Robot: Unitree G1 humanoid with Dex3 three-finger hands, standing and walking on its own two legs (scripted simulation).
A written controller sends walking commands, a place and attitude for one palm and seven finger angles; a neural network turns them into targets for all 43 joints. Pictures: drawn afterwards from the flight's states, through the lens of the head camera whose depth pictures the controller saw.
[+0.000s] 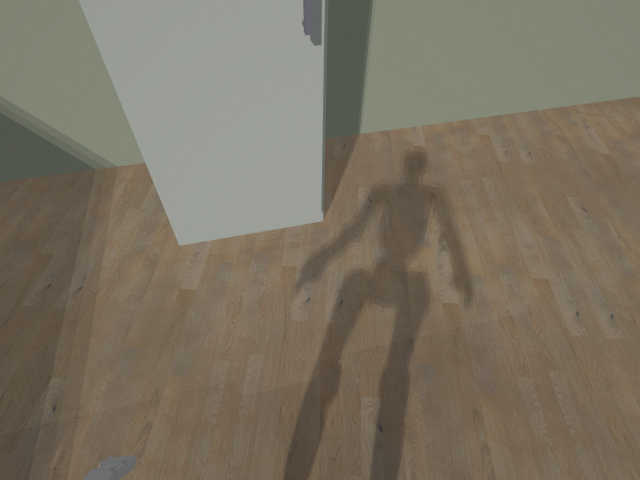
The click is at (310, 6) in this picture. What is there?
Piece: fridge door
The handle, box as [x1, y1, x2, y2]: [302, 0, 312, 34]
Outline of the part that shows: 303,0 304,19 302,20 302,24 304,27 305,34 312,34 312,0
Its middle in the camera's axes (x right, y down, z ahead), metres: -0.04 -0.63 +0.95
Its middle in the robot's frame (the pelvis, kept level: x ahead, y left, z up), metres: +1.16 +0.10 +0.18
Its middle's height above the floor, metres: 0.95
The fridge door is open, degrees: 0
